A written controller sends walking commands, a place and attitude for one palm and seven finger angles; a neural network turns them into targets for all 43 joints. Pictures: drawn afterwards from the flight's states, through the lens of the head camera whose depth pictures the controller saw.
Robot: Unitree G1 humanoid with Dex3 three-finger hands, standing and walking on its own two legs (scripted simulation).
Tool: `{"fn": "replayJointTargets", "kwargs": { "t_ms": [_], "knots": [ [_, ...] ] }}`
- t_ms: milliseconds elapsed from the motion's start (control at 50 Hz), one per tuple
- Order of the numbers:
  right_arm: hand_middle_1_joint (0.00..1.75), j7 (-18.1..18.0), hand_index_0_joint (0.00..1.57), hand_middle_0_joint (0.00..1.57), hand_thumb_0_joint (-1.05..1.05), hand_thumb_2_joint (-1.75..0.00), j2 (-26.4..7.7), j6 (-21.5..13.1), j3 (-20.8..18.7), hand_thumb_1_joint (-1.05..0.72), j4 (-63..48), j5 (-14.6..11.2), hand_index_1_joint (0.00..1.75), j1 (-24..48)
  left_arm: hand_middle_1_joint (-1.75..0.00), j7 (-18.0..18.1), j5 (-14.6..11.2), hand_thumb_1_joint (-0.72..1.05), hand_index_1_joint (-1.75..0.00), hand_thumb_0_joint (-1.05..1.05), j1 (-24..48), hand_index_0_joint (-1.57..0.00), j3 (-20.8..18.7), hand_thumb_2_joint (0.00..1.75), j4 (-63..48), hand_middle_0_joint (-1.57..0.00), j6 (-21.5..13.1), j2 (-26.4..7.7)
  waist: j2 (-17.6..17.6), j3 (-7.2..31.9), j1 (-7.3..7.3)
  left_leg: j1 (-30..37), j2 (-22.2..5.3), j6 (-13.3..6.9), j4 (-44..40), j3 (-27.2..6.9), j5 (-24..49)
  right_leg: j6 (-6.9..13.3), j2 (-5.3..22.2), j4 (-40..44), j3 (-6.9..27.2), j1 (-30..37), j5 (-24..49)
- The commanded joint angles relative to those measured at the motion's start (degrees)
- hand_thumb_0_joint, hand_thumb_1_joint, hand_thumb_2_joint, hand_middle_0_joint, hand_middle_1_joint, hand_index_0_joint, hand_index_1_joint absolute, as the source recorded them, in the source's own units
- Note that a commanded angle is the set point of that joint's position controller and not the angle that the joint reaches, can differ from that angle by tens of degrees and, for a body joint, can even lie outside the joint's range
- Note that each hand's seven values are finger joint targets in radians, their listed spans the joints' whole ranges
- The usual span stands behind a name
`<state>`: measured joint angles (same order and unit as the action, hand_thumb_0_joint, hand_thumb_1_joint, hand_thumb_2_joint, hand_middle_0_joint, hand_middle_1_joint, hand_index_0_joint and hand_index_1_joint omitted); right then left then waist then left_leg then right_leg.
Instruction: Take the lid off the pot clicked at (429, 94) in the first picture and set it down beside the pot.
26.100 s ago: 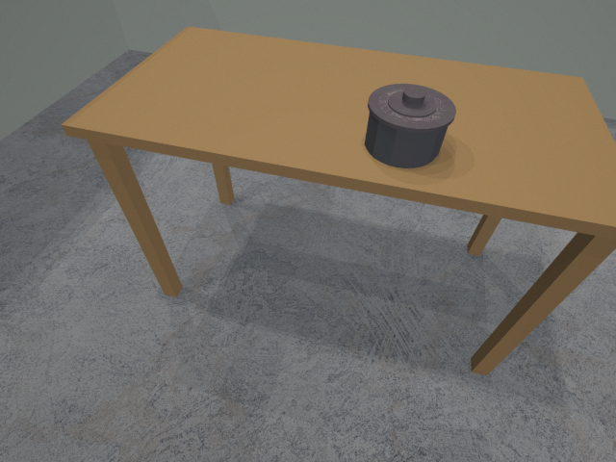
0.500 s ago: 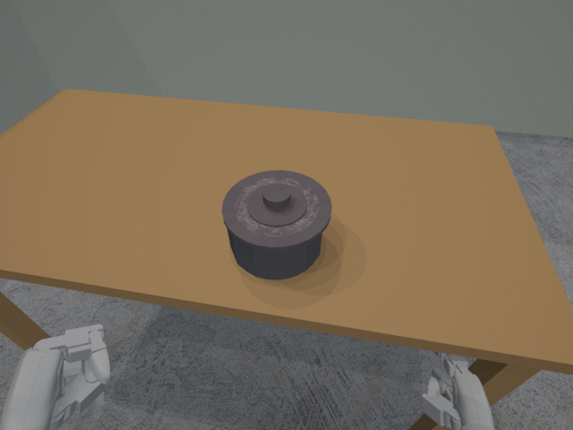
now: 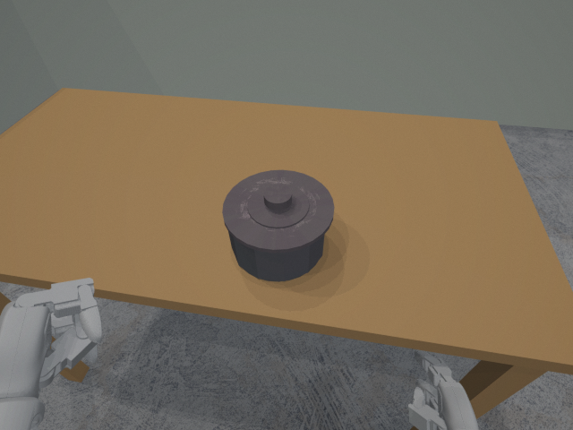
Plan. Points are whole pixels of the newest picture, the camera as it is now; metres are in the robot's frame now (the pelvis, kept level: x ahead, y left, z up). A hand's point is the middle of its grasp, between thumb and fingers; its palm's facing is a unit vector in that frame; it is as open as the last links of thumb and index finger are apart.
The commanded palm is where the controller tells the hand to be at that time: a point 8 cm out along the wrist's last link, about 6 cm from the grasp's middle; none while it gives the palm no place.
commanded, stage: reach forward and open the fingers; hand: left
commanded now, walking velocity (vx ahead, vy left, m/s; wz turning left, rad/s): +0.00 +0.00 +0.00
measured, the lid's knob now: (277, 197) +0.42 +0.08 +0.11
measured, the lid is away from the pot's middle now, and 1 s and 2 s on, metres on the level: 0.01 0.01 0.01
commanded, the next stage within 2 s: move the open hand above the knob in 1.18 s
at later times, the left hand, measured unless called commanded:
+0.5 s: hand (78, 310) +0.19 +0.26 +0.14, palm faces -0.07 -0.06 -1.00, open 3.5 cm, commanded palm +0.17 +0.25 +0.19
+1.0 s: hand (94, 263) +0.23 +0.25 +0.17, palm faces -0.11 +0.00 -0.99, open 9.3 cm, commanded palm +0.21 +0.25 +0.23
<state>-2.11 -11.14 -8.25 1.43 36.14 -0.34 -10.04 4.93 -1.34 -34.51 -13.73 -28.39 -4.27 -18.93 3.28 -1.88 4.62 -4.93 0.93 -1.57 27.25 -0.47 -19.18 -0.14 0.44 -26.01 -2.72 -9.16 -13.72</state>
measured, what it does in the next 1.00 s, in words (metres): stands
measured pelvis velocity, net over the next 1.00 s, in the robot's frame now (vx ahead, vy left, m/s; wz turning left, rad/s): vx -0.04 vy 0.00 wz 0.00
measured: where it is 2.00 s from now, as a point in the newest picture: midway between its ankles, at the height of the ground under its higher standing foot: outside the picture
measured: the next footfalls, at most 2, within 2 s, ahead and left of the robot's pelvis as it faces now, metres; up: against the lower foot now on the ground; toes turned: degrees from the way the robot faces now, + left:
none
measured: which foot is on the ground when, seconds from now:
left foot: down 0.00-1.00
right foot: down 0.00-1.00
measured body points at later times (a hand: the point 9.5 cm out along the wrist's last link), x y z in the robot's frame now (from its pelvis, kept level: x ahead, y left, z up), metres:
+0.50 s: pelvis -0.01 +0.00 +0.00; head -0.01 -0.05 +0.45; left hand +0.19 +0.26 +0.19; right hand +0.22 -0.23 -0.09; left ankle -0.05 +0.10 -0.74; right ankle +0.01 -0.12 -0.74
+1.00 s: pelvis -0.04 +0.00 +0.00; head -0.03 -0.04 +0.45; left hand +0.23 +0.25 +0.22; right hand +0.17 -0.21 -0.10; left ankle -0.05 +0.10 -0.74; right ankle +0.01 -0.12 -0.74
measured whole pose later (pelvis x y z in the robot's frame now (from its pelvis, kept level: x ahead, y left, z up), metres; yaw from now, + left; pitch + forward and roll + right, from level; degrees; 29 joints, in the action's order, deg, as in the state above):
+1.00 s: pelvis -0.04 +0.00 +0.00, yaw +0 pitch -2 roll +0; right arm 0.2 -16.4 4.8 2.1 33.3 -2.9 -6.5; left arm -21.0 39.8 1.3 -5.1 -15.5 1.6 -42.6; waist 5.9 -2.3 4.4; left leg -8.5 2.1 -2.0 23.6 0.2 -13.3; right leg -0.3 1.6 -22.6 -2.0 -12.8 -8.0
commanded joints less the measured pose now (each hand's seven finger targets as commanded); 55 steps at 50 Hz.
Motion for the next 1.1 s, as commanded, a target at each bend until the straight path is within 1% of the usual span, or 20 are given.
{"fn": "replayJointTargets", "kwargs": {
  "t_ms": [0,60,80,100,120,140,160,220,260,300,380,460,480,620,680,760,900,960,1020,1080],
  "knots": [
    [0.3,-0.7,0.2,0.2,0.0,-0.9,-6.6,-3.7,-2.4,-0.9,-10.1,0.1,0.3,8.6,-1.5,0.8,-0.4,0.9,-1.5,0.0,4.8,-1.3,-5.9,0.9,-13.1,-1.3,-3.8,-7.7,-1.2,4.1,-0.75,-2.4,-3.2,0.2,-4.0,-1.1,17.7,1.7,1.8,3.5,0.8,2.6,10.0],
    [0.3,-0.7,0.2,0.2,0.0,-0.9,-6.8,-3.9,-2.6,-0.9,-9.9,0.1,0.3,8.1,-1.5,1.2,-0.7,0.9,-1.5,0.0,5.5,-1.3,-7.6,0.9,-14.3,-1.3,-4.3,-9.1,0.7,5.3,-0.29,-1.5,-3.4,0.4,-4.0,-1.4,19.3,1.7,2.0,3.1,1.0,3.2,10.9],
    [0.3,-0.2,0.2,0.2,0.0,-0.9,-11.6,0.7,-1.8,-0.9,-10.8,1.3,0.3,10.8,-1.46,4.0,24.0,0.87,-1.46,0.0,8.2,-1.29,-6.9,0.92,-14.9,-1.29,2.0,-23.3,3.2,4.8,-0.43,-8.1,-1.9,0.6,-2.9,-1.5,20.6,2.5,0.3,0.7,6.4,-0.1,13.3],
    [0.3,0.5,0.2,0.2,0.0,-0.9,-9.6,3.1,-1.5,-0.9,-14.9,1.6,0.3,11.2,-1.43,5.1,24.8,0.84,-1.43,0.0,11.0,-1.28,-4.8,0.94,-23.3,-1.28,4.6,-18.3,6.9,7.3,0.23,-8.2,-2.4,1.8,-3.3,-1.1,23.2,3.2,1.7,-0.1,3.1,1.2,12.9],
    [0.3,0.7,0.2,0.2,0.0,-0.9,-9.1,4.3,-2.1,-0.9,-13.8,1.6,0.3,10.2,-1.39,5.5,25.1,0.8,-1.39,0.0,8.3,-1.27,-4.4,0.96,-20.0,-1.27,5.9,-16.9,5.4,7.4,0.7,-7.8,-2.7,1.7,-2.6,-0.7,26.6,3.3,1.6,-0.5,2.4,1.3,14.1],
    [0.3,1.3,0.2,0.2,0.0,-0.9,-9.8,5.8,-2.6,-0.9,-13.1,1.6,0.3,10.0,-1.36,5.7,30.7,0.77,-1.36,0.0,6.2,-1.26,-4.2,0.98,-17.0,-1.26,7.6,-18.0,6.6,7.7,1.5,-7.3,-2.9,2.3,-2.6,-1.1,27.1,3.8,1.0,-0.8,3.8,0.4,13.3],
    [0.3,2.0,0.2,0.2,0.0,-0.9,-10.0,7.9,-2.8,-0.9,-12.9,1.7,0.3,10.6,-1.32,5.4,35.0,0.74,-1.32,0.0,2.7,-1.25,-4.6,1.0,-13.6,-1.25,9.8,-19.1,4.2,7.3,1.99,-7.8,-3.1,2.1,-2.7,-1.0,27.0,4.1,0.5,-0.7,4.3,0.2,13.6],
    [0.3,2.6,0.2,0.2,0.0,-0.9,-11.3,13.0,-2.7,-0.9,-15.0,0.5,0.3,13.9,-1.22,2.7,42.0,0.64,-1.22,0.0,5.2,-1.22,-4.5,1.07,-11.8,-1.22,13.0,-22.7,-2.2,8.1,1.27,-10.0,-2.4,0.8,-3.0,-0.5,21.7,4.0,0.0,-0.3,5.8,1.6,14.4],
    [0.3,2.6,0.2,0.2,0.0,-0.9,-12.0,14.2,-2.4,-0.9,-16.0,-0.1,0.3,14.7,-1.15,0.8,44.6,0.57,-1.15,0.0,7.3,-1.2,-4.9,1.11,-12.3,-1.2,13.9,-26.5,-1.7,11.4,1.08,-8.9,-2.4,0.0,-3.4,-1.1,20.3,3.3,0.5,0.2,6.6,3.1,14.2],
    [0.3,2.3,0.2,0.2,0.0,-0.9,-12.2,14.2,-2.1,-0.9,-16.7,-1.2,0.3,15.6,-1.07,-1.7,44.7,0.5,-1.07,0.0,10.1,-1.18,-5.3,1.15,-13.8,-1.18,14.4,-29.4,0.5,15.5,0.81,-7.8,-2.1,-0.4,-3.5,-1.2,19.7,2.6,0.9,0.4,6.7,5.6,14.6],
    [0.3,2.2,0.2,0.2,0.0,-0.9,-11.5,12.7,-2.1,-0.9,-16.1,-2.4,0.3,16.1,-0.93,-7.7,42.6,0.37,-0.93,0.0,11.3,-1.14,-5.0,1.24,-11.2,-1.14,13.9,-30.8,-0.6,15.2,0.32,-5.0,-1.9,-0.7,-3.2,-2.3,24.5,1.7,0.5,1.7,6.7,5.3,18.5],
    [0.3,1.6,0.2,0.2,0.0,-0.9,-11.6,12.1,-2.2,-0.9,-13.6,-2.2,0.3,13.4,-0.79,-13.9,41.8,0.24,-0.79,0.0,19.4,-1.1,-3.0,1.32,-5.6,-1.1,11.9,-32.7,-2.7,8.0,-0.64,-6.3,-1.4,-1.1,-4.8,-2.3,22.5,0.8,1.2,4.2,3.5,2.6,16.0],
    [0.3,1.8,0.2,0.2,0.0,-0.9,-11.4,11.5,-1.9,-0.9,-14.7,-2.8,0.3,15.5,-0.76,-14.9,41.8,0.21,-0.76,0.0,20.9,-1.09,-3.3,1.34,-6.9,-1.09,11.9,-33.0,-0.9,7.7,-0.77,-5.3,-1.4,-1.2,-4.8,-2.5,22.8,1.3,0.5,4.2,4.7,2.6,16.1],
    [0.3,1.5,0.2,0.2,0.0,-0.9,-11.1,10.5,-1.8,-0.9,-13.4,-1.7,0.3,13.1,-0.51,-21.2,42.3,-0.01,-0.51,0.0,31.9,-1.0,-5.7,1.45,-2.9,-1.0,8.6,-39.0,1.0,12.6,0.43,-3.2,-0.3,-1.4,-5.5,-2.1,23.3,1.0,1.1,4.9,2.8,5.8,15.0],
    [0.3,2.2,0.2,0.2,0.0,-0.9,-10.8,9.9,-1.7,-0.9,-14.3,-2.4,0.3,14.4,-0.4,-22.8,41.0,-0.09,-0.4,0.0,32.3,-0.96,-3.6,1.48,0.4,-0.96,8.2,-35.4,0.9,10.7,-0.24,-2.6,-0.3,-1.3,-5.6,-2.2,20.7,1.3,-0.1,5.8,3.0,2.9,12.2],
    [0.3,1.9,0.2,0.2,0.0,-0.9,-11.4,10.4,-1.9,-0.9,-13.1,-2.3,0.3,13.2,-0.26,-24.2,40.0,-0.21,-0.26,0.0,39.5,-0.91,-2.1,1.51,3.5,-0.91,7.1,-35.9,-1.1,9.0,-0.43,-4.5,-0.3,-1.3,-7.1,-1.2,15.4,0.6,0.7,7.0,1.5,2.0,7.1],
    [0.3,1.8,0.2,0.2,0.0,-0.9,-10.7,9.3,-1.2,-0.9,-13.3,-2.2,0.3,13.9,-0.08,-23.5,41.6,-0.35,-0.08,0.0,51.5,-0.84,-4.1,1.53,1.4,-0.84,5.6,-40.4,3.7,15.6,0.06,-2.7,-0.1,-1.2,-7.7,-1.9,15.1,1.5,0.7,6.0,2.0,4.8,4.8],
    [0.3,1.8,0.2,0.2,0.0,-0.9,-11.4,10.2,-1.5,-0.9,-12.5,-2.5,0.3,13.1,-0.08,-23.6,41.5,-0.35,-0.08,0.0,49.9,-0.84,-2.9,1.52,10.4,-0.84,7.7,-38.1,0.2,9.2,0.11,-6.0,-0.5,-0.7,-8.3,-1.6,12.7,1.6,0.8,6.7,1.5,1.9,3.3],
    [0.3,2.4,0.2,0.2,0.0,-0.9,-11.5,10.9,-1.5,-0.9,-13.7,-3.1,0.3,14.4,-0.08,-24.5,41.3,-0.34,-0.08,0.0,53.2,-0.84,0.1,1.52,9.5,-0.84,9.4,-36.0,-0.6,10.0,-0.1,-6.5,-0.3,-0.7,-8.1,-1.2,12.6,1.7,0.8,5.9,1.7,2.4,4.0],
    [0.3,3.0,0.2,0.2,0.0,-0.9,-11.0,9.6,-1.4,-0.9,-15.7,-3.5,0.3,16.7,-0.08,-25.3,41.7,-0.35,-0.08,0.0,55.8,-0.84,3.3,1.52,3.1,-0.84,9.8,-33.8,2.8,13.5,-0.7,-3.5,-0.1,-1.0,-6.8,-1.9,14.3,2.0,0.1,4.7,2.5,2.8,5.9]
  ]
}}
